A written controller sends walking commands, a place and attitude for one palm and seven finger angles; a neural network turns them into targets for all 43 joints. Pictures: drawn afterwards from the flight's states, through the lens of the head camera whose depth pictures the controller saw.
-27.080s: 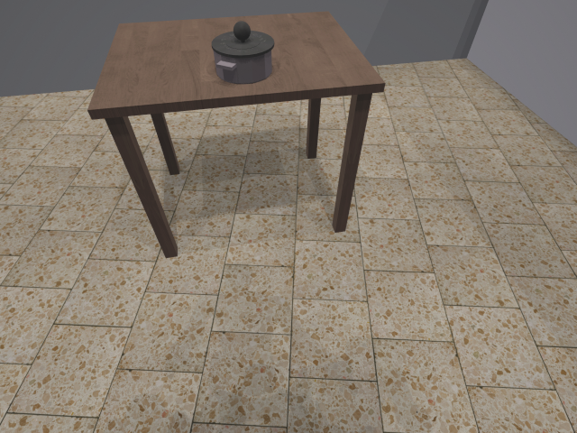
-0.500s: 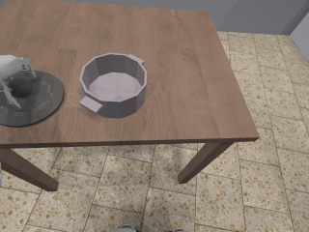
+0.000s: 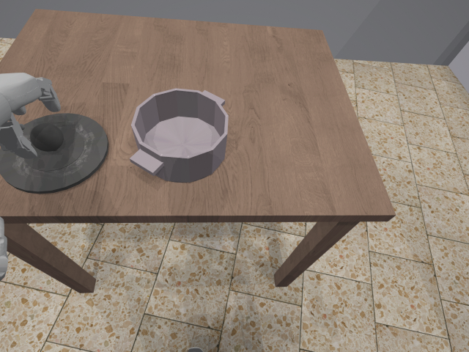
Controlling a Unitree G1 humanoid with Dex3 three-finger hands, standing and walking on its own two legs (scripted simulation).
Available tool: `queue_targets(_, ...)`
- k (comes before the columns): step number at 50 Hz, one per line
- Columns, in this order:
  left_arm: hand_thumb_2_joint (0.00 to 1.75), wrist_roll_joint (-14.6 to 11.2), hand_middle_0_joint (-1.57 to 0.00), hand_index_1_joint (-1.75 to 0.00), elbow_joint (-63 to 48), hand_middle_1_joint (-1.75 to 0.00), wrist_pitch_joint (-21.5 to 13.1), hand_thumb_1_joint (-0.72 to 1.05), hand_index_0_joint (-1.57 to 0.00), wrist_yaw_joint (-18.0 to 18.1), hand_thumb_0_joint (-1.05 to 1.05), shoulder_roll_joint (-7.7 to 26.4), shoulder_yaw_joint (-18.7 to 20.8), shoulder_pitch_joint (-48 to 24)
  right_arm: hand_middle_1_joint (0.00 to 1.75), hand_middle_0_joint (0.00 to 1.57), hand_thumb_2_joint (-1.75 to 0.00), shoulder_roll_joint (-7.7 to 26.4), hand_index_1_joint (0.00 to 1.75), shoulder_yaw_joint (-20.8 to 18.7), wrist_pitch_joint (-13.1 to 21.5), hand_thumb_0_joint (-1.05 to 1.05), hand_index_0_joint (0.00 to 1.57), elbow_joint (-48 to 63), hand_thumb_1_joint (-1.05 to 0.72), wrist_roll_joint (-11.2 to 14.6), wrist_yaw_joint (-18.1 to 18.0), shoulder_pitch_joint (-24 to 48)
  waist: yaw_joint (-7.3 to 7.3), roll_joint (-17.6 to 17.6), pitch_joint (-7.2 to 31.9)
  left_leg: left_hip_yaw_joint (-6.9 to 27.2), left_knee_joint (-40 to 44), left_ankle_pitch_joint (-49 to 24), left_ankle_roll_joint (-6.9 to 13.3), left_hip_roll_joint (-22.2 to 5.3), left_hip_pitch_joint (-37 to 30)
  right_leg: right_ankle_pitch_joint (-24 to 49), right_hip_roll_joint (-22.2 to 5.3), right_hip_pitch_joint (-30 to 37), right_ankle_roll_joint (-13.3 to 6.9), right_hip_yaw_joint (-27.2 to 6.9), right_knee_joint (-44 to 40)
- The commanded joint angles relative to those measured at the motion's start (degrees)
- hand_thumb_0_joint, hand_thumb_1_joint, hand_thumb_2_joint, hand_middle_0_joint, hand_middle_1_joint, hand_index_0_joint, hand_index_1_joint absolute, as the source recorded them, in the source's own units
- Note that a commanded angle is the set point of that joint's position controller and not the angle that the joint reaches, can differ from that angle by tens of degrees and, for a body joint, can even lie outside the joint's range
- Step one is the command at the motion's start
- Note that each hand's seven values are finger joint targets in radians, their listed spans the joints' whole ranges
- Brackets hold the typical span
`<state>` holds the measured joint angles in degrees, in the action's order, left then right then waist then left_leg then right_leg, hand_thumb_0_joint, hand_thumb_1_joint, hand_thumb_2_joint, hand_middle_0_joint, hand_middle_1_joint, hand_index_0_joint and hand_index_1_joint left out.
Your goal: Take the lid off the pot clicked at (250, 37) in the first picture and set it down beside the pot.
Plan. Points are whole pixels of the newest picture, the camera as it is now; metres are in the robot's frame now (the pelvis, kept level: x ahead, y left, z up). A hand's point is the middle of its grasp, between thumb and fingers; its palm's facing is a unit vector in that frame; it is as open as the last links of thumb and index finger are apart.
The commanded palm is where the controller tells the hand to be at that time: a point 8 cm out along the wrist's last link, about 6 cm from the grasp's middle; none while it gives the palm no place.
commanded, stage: raise the empty hand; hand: left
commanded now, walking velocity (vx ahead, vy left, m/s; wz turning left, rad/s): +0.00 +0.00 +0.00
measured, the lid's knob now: (47, 137) +0.49 +0.33 +0.04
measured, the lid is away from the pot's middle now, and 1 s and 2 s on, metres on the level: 0.24 0.24 0.24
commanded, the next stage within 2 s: draw the hand back to the body in 0.90 s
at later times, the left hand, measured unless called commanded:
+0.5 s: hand (0, 98) +0.45 +0.33 +0.16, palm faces -0.35 -0.10 -0.93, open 11.0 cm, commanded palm +0.47 +0.32 +0.22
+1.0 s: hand out of the picture +0.45 +0.34 +0.19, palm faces -0.36 -0.11 -0.93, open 11.0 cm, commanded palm +0.47 +0.33 +0.25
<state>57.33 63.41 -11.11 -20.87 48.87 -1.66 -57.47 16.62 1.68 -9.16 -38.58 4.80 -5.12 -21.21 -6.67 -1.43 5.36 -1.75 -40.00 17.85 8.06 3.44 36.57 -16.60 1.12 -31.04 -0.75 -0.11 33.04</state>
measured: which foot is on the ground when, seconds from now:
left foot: down 0.00-1.00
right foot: down 0.00-1.00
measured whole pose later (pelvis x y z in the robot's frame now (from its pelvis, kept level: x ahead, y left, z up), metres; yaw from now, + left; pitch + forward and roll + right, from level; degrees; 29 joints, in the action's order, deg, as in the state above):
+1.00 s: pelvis +0.00 -0.01 +0.01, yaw +1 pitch +11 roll -4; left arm 56.1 63.2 -8.0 -28.7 52.8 -4.5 -66.2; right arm 17.0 2.1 -9.8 -39.0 5.6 -3.9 -19.7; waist -6.0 -1.1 4.2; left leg -1.1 -33.7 15.4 7.2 3.8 29.8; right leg -14.4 0.8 -24.4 0.8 0.0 27.3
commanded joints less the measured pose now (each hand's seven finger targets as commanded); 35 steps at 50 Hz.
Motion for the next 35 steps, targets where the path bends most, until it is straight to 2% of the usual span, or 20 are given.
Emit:
queue_targets(1,0.64,-1.2,-0.35,-0.86,-7.9,-0.86,0.0,-0.01,-0.35,1.5,0.0,17.0,3.8,-24.6,0.3,0.2,-0.9,11.5,0.3,-3.8,1.2,0.0,0.2,3.8,-0.9,0.0,-1.1,-5.6,0.18,-7.2,19.3,9.4,4.9,-26.3,-7.0,-5.0,-30.2,6.9,3.2,-7.0,-2.1,2.8,-3.3)
queue_targets(3,0.64,-0.8,-0.35,-0.86,-10.0,-0.86,0.3,-0.01,-0.35,1.5,0.0,18.3,4.3,-26.5,0.3,0.2,-0.9,11.5,0.3,-4.0,1.0,0.0,0.2,3.9,-0.9,-0.1,-0.8,-5.5,0.41,-9.0,20.7,9.3,5.1,-26.7,-7.0,-5.0,-31.5,6.7,3.2,-6.4,-2.2,2.9,-3.4)
queue_targets(5,0.64,-1.0,-0.35,-0.86,-9.4,-0.86,0.4,-0.01,-0.35,1.1,0.0,17.6,4.0,-26.0,0.3,0.2,-0.9,11.4,0.3,-4.1,1.0,0.0,0.2,4.0,-0.9,0.0,-0.8,-5.6,0.17,-7.8,20.3,9.5,5.2,-27.0,-6.9,-5.0,-32.0,6.8,3.4,-6.5,-2.1,2.8,-3.9)
queue_targets(6,0.64,-1.2,-0.35,-0.86,-11.9,-0.86,-0.1,-0.01,-0.35,0.7,0.0,18.3,4.4,-27.3,0.3,0.2,-0.9,11.6,0.3,-4.1,0.9,0.0,0.2,4.2,-0.9,0.0,-0.8,-5.3,0.62,-9.9,21.6,9.8,5.4,-30.3,-7.4,-5.4,-33.8,7.8,3.2,-6.3,-2.2,2.9,-3.8)
queue_targets(8,0.64,-1.1,-0.35,-0.86,-13.4,-0.86,-0.1,-0.01,-0.35,0.6,0.0,19.7,5.5,-28.5,0.3,0.2,-0.9,11.3,0.3,-4.3,0.6,0.0,0.2,4.2,-0.9,-0.3,-0.6,-5.3,0.59,-10.8,23.3,9.7,5.0,-32.6,-7.4,-5.1,-35.1,8.3,3.3,-5.3,-2.1,2.8,-4.1)
queue_targets(9,0.64,-1.0,-0.35,-0.86,-12.8,-0.86,-0.1,-0.01,-0.35,0.6,0.0,20.3,6.2,-27.9,0.3,0.2,-0.9,11.2,0.3,-4.3,0.5,0.0,0.2,4.3,-0.9,-0.3,-0.7,-5.2,0.7,-10.2,23.4,9.7,5.0,-32.5,-7.3,-4.9,-35.0,8.3,3.3,-4.9,-2.1,2.8,-4.3)
queue_targets(10,0.64,-1.2,-0.35,-0.86,-11.7,-0.86,0.3,-0.01,-0.35,0.4,0.0,18.3,4.5,-27.9,0.3,0.2,-0.9,11.1,0.3,-4.3,0.5,0.0,0.2,4.1,-0.9,-0.1,-0.6,-5.1,0.13,-9.3,22.2,9.7,5.5,-30.8,-7.2,-5.1,-34.7,7.6,3.3,-5.6,-1.9,2.9,-4.6)
queue_targets(11,0.64,-1.5,-0.35,-0.86,-11.4,-0.86,0.1,-0.01,-0.35,0.0,0.0,17.1,3.8,-27.2,0.3,0.2,-0.9,11.1,0.3,-4.3,0.6,0.0,0.2,4.3,-0.9,-0.1,-0.5,-5.0,0.49,-10.0,21.1,9.8,5.8,-32.1,-7.4,-5.3,-35.0,8.0,3.2,-6.4,-2.1,2.9,-4.7)
queue_targets(15,0.64,-1.7,-0.35,-0.86,-9.5,-0.86,1.1,-0.01,-0.35,-0.7,0.0,17.3,2.7,-28.1,0.3,0.2,-0.9,11.4,0.3,-4.0,0.4,0.0,0.2,3.9,-0.9,0.2,-0.3,-4.8,-0.03,-6.7,19.2,8.5,6.3,-26.4,-6.2,-4.5,-31.8,7.8,3.3,-4.1,-1.9,2.7,-5.5)
queue_targets(17,0.64,-1.3,-0.35,-0.86,-14.9,-0.86,0.7,-0.01,-0.35,-1.0,0.0,17.4,2.5,-33.1,0.3,0.2,-0.9,11.3,0.3,-4.4,0.4,0.0,0.2,3.7,-0.9,-0.1,-0.3,-4.6,0.19,-10.7,22.2,10.0,6.6,-30.2,-7.1,-5.2,-36.2,7.8,3.1,-5.0,-2.1,2.8,-5.4)
queue_targets(19,0.64,-1.4,-0.35,-0.86,-14.7,-0.86,0.6,-0.01,-0.35,-1.0,0.0,18.5,3.9,-32.3,0.3,0.2,-0.9,11.1,0.3,-4.3,0.6,0.0,0.2,4.0,-0.9,-0.2,-0.3,-4.5,0.53,-11.0,22.8,10.4,6.7,-31.0,-7.2,-5.1,-37.4,7.4,3.2,-4.7,-2.1,2.8,-5.8)
queue_targets(21,0.64,-1.9,-0.35,-0.86,-14.4,-0.86,0.5,-0.01,-0.35,-1.3,0.0,18.4,4.3,-30.6,0.3,0.2,-0.9,10.9,0.3,-4.2,0.7,0.0,0.2,4.4,-0.9,-0.1,-0.3,-3.8,0.89,-10.7,22.9,9.9,6.8,-34.3,-7.3,-5.1,-37.5,9.4,3.0,-3.8,-2.2,2.7,-5.9)
queue_targets(24,0.64,-2.0,-0.35,-0.86,-9.7,-0.86,2.0,-0.01,-0.35,-1.7,0.0,16.5,2.5,-29.1,0.3,0.2,-0.9,10.9,0.3,-3.9,0.4,0.0,0.2,4.3,-0.9,0.2,0.2,-3.4,0.62,-6.4,18.8,8.8,7.2,-29.3,-6.3,-4.4,-33.2,8.7,3.1,-2.4,-2.0,2.9,-6.5)
queue_targets(26,0.64,-1.9,-0.35,-0.86,-12.1,-0.86,2.4,-0.01,-0.35,-2.1,0.0,14.0,0.2,-31.8,0.3,0.2,-0.9,10.9,0.3,-4.2,0.5,0.0,0.2,4.6,-0.9,0.3,0.4,-2.7,0.54,-8.7,18.8,9.2,8.0,-28.9,-6.7,-4.9,-34.8,8.2,2.7,-3.5,-2.2,2.9,-6.6)
queue_targets(28,0.64,-1.7,-0.35,-0.86,-10.5,-0.86,2.7,-0.01,-0.35,-2.3,0.0,17.8,2.4,-31.9,0.3,0.2,-0.9,11.2,0.3,-3.8,0.5,0.0,0.2,4.4,-0.9,0.3,0.1,-3.2,0.46,-5.0,19.3,8.4,8.2,-25.3,-5.8,-4.3,-32.5,8.3,2.8,-0.6,-1.9,2.6,-7.0)
queue_targets(29,0.64,-1.6,-0.35,-0.86,-11.1,-0.86,2.7,-0.01,-0.35,-2.3,0.0,19.5,3.3,-32.5,0.3,0.2,-0.9,11.1,0.3,-3.6,0.6,0.0,0.2,4.7,-0.9,0.4,-0.1,-2.8,0.84,-5.1,20.2,7.6,8.3,-24.5,-5.3,-3.7,-31.5,9.4,2.7,1.7,-2.0,2.3,-7.1)
queue_targets(30,0.64,-1.7,-0.35,-0.86,-10.6,-0.86,3.0,-0.01,-0.35,-2.5,0.0,18.3,1.9,-32.7,0.3,0.2,-0.9,11.0,0.3,-3.5,0.7,0.0,0.2,4.8,-0.9,0.5,-0.2,-2.7,0.34,-4.6,19.4,7.4,8.6,-23.3,-5.1,-3.6,-30.8,9.5,2.7,1.9,-2.0,2.5,-7.2)
queue_targets(31,0.64,-1.7,-0.35,-0.86,-12.0,-0.86,2.8,-0.01,-0.35,-2.7,0.0,17.8,1.1,-34.2,0.3,0.2,-0.9,11.1,0.3,-3.4,0.8,0.0,0.2,4.8,-0.9,0.6,-0.2,-2.1,0.36,-7.5,19.0,7.8,9.0,-24.8,-5.6,-4.2,-32.2,9.3,2.5,0.5,-2.2,2.6,-7.4)
queue_targets(33,0.64,-1.5,-0.35,-0.86,-12.1,-0.86,3.1,-0.01,-0.35,-3.0,0.0,17.3,0.5,-36.3,0.3,0.2,-0.9,11.2,0.3,-3.5,0.9,0.0,0.2,4.2,-0.9,0.6,-0.2,-2.5,-0.01,-7.8,18.5,8.9,9.4,-23.8,-6.0,-4.5,-33.6,7.5,2.7,-0.9,-2.1,2.8,-7.5)
queue_targets(35,0.64,-1.6,-0.35,-0.86,-13.7,-0.86,3.1,-0.01,-0.35,-3.4,0.0,16.7,0.2,-37.5,0.3,0.2,-0.9,11.0,0.3,-3.8,1.5,0.0,0.2,4.1,-0.9,0.3,-0.2,-2.6,0.19,-10.2,19.4,9.3,9.4,-24.8,-6.1,-4.5,-35.9,7.3,2.6,-1.7,-2.1,2.8,-8.0)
